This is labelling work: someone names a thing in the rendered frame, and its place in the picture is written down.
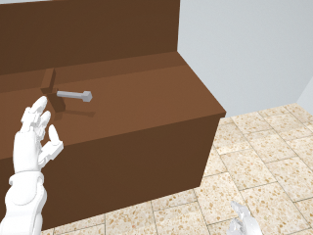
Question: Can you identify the left robot forearm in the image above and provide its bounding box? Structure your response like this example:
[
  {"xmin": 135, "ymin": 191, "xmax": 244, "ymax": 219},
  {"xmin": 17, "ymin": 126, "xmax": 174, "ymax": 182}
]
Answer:
[{"xmin": 0, "ymin": 170, "xmax": 47, "ymax": 235}]

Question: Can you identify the right robot hand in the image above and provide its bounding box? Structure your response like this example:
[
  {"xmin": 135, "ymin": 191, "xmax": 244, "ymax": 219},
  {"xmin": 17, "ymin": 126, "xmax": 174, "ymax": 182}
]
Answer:
[{"xmin": 226, "ymin": 201, "xmax": 263, "ymax": 235}]

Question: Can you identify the left robot hand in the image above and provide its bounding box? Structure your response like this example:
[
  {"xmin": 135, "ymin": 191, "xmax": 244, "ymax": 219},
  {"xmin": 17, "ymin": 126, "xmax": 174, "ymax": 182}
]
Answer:
[{"xmin": 13, "ymin": 96, "xmax": 64, "ymax": 173}]

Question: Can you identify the tap lever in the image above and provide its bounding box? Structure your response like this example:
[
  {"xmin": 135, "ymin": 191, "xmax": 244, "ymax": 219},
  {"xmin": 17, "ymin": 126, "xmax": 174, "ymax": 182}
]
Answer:
[{"xmin": 57, "ymin": 91, "xmax": 93, "ymax": 102}]

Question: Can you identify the counter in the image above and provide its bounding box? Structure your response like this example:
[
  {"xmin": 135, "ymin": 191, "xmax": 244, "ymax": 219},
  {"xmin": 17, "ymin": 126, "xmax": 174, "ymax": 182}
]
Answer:
[{"xmin": 0, "ymin": 0, "xmax": 227, "ymax": 231}]

